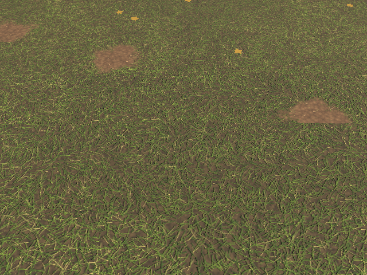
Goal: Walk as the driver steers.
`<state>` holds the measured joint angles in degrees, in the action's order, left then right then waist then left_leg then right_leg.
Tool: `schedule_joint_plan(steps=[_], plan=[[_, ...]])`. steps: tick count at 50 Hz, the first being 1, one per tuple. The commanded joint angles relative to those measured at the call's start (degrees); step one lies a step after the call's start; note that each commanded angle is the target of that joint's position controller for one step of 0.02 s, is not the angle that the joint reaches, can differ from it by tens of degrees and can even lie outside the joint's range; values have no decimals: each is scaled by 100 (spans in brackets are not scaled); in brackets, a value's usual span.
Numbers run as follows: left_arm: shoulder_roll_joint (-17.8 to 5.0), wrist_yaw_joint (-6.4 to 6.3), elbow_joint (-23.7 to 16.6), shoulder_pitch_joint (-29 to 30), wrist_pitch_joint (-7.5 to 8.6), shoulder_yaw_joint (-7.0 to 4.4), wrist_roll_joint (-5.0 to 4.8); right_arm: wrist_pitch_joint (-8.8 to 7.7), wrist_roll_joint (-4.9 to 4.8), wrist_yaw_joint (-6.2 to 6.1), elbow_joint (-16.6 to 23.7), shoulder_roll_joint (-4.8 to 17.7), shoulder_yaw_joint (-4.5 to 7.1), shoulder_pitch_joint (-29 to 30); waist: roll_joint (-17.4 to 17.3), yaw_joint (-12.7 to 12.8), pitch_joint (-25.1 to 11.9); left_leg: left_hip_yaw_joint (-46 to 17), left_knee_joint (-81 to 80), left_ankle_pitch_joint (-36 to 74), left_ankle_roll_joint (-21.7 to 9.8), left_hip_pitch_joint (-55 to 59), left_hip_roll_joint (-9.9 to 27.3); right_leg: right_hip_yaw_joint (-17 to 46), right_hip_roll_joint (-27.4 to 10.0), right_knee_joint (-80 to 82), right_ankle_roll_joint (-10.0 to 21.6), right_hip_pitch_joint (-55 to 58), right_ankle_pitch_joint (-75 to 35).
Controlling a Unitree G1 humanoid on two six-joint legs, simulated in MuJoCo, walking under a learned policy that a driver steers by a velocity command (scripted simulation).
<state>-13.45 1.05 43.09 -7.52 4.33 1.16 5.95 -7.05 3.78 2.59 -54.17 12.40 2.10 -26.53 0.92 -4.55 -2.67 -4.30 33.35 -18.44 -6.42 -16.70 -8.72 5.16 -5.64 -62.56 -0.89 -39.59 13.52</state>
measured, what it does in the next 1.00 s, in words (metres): goes down: right foot 0.17 m lower, then left foot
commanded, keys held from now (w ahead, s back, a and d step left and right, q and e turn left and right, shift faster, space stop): w+q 0.02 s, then q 0.52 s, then e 0.46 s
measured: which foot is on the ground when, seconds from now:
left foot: down 0.00-0.26, up 0.28-0.64, down 0.66-1.00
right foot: up 0.00-0.22, down 0.24-0.66, up 0.68-1.00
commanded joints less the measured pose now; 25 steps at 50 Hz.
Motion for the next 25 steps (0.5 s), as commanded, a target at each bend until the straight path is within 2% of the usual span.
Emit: schedule_joint_plan(steps=[1, 2, 3, 4, 5, 6, 7, 8, 9, 10, 11, 12, 13, 14, 15, 16, 17, 18, 19, 20, 21, 22, 23, 24, 25], plan=[[-27, 194, -286, -442, 36, 106, 90, -204, 183, -193, 485, 422, 5, 192, -210, 170, 230, -1503, -364, 484, -990, -1081, 891, 213, 20, 260, -7, 333, -2078], [-213, 178, -405, -12, 75, 79, 60, -241, 80, -265, 333, 250, -67, -382, -222, -159, 406, -1890, 186, 363, -1052, 164, 1186, 422, -97, 984, -80, -1042, -2421], [-289, 125, -544, 588, 73, 46, 36, -248, 3, -364, 136, 94, -105, -1085, -161, -537, 355, -2034, 720, 256, -985, 1066, 1145, 343, -75, 1597, -192, -1831, -2569], [-247, 136, -575, 783, 71, 87, 26, -184, -147, -403, 266, 49, -137, -968, -24, -650, 216, -1657, 1163, -241, -749, 447, 731, 145, -5, 2985, -124, -1025, -3671], [-97, 140, -682, 730, 13, 101, -36, -70, -114, -294, 358, 319, -156, -697, -239, -392, 316, -1364, 930, -440, -667, -1272, 454, -442, 254, 3310, -44, 809, -4019], [-135, 180, -749, 491, -19, 72, -159, 0, 1, -149, 513, 665, -123, -324, -466, -95, 420, -1434, 819, -765, -681, -2706, 443, -631, 340, 2833, -12, 2181, -4284], [-248, 195, -679, 134, -48, 7, -173, -16, 35, -44, 650, 775, -130, -176, -460, 169, 518, -1750, 904, -1057, -697, -3286, 504, -531, 311, 2461, -58, 2890, -4194], [-416, 180, -588, -238, -66, -65, -166, -56, -67, -26, 773, 840, -120, -172, -286, 311, 722, -1921, 1342, -1320, -627, -3163, 532, -486, 281, 2747, -101, 3040, -3818], [-488, 165, -502, -383, -78, -103, -141, -50, -171, -70, 781, 794, -142, -349, -187, 278, 843, -2044, 1847, -1507, -467, -2614, 502, -414, 253, 3540, -115, 3073, -3579], [-620, 144, -314, -595, -90, -162, -184, 31, -261, -96, 714, 757, -186, -437, -103, 294, 910, -2266, 2506, -1619, -300, -1940, 417, -297, 190, 4484, -65, 3160, -3943], [-795, 124, 50, -1284, -74, -288, -282, 134, -456, -85, 735, 800, -229, -327, -24, 595, 906, -2053, 3388, -1194, -41, -1525, 221, -567, 71, 5522, -7, 3613, -4658], [-1138, 101, 345, -2136, -34, -494, -331, 206, -379, 27, 805, 761, -323, -365, 32, 933, 536, -1788, 4265, 144, 344, -1863, 183, -637, -398, 5416, 426, 4870, -5091], [-1365, 125, 367, -3034, 32, -581, -238, 146, -331, 190, 952, 25, -435, -1201, 1135, 663, -1705, -863, 6683, -2025, 879, -3089, -218, 182, -1683, 2697, 1856, 7804, -9110], [-1535, 330, 106, -2654, -53, -663, -204, 153, -287, 198, 1017, 26, -419, -2221, 1699, 381, -3074, -500, 9089, -3933, 1200, -4453, -371, 1463, -2976, 2204, 3354, 8949, -9844], [-1313, 285, -80, -2457, -97, -606, 167, 275, -344, 231, 1249, 504, -320, -1277, 761, 796, -1912, -284, 9901, -3451, 1250, -5510, -24, 1190, -2750, 2304, 2910, 7802, -9579], [-1374, 301, -247, -1558, -93, -608, 27, 395, -248, 133, 1650, 658, -202, -596, 614, 519, -1328, -209, 9611, -2584, 1295, -5650, 330, 1524, -2853, 3024, 2680, 6259, -6397], [-726, 239, -583, -651, 22, -400, -49, 435, -103, -20, 1718, 434, -260, -143, -170, 252, -523, -549, 8274, -1457, 1271, -5103, 942, 999, -2642, 3614, 2421, 4281, -5003], [-822, 210, -655, -113, 103, -421, -212, 459, -68, -38, 1698, 51, -386, -67, -31, -138, -62, -319, 7554, -1014, 1167, -3845, 1194, 224, -2038, 4255, 2415, 2498, -5109], [-903, 118, -728, 51, 138, -498, -305, 502, -34, 28, 1698, 1, -390, -129, 176, -271, -21, 50, 7707, -1304, 1238, -2821, 1157, -348, -1764, 4550, 2409, 1503, -5276], [-617, -93, -551, -50, 256, -435, -299, 493, 82, 109, 1525, -61, -385, -147, 98, -165, 154, 31, 6654, -146, 1062, -2832, 1302, -759, -1213, 4536, 2012, 1459, -4256], [-851, -188, 27, -1369, 76, -490, -714, 911, -214, -290, 1980, 552, 3, 1464, 175, 557, 302, 810, 7260, -575, 921, -3624, 702, -744, -1583, 4417, 1708, 2478, -4610], [-957, -267, 144, -1640, 11, -493, -783, 1062, -263, -427, 2439, 391, -43, 1937, 177, 501, 504, 171, 6403, -264, 852, -4177, 1061, -515, -1671, 4480, 1443, 2758, -3907], [-831, -334, 118, -1412, -24, -468, -729, 1107, -283, -421, 2435, 132, -144, 1788, 219, 333, 465, 271, 5135, 435, 791, -3814, 1109, -813, -1397, 4538, 1167, 2619, -2802], [-744, -370, -6, -1029, -79, -423, -641, 1110, -282, -337, 2335, -45, -196, 1560, 308, 147, 328, 422, 3857, 1351, 727, -2932, 1160, -1211, -1081, 4446, 908, 2246, -2118], [-724, -364, -143, -645, -114, -407, -586, 1086, -319, -219, 2254, -122, -202, 1470, 558, 114, 68, 594, 2801, 1871, 669, -1992, 1057, -1526, -894, 4406, 759, 1955, -1632]])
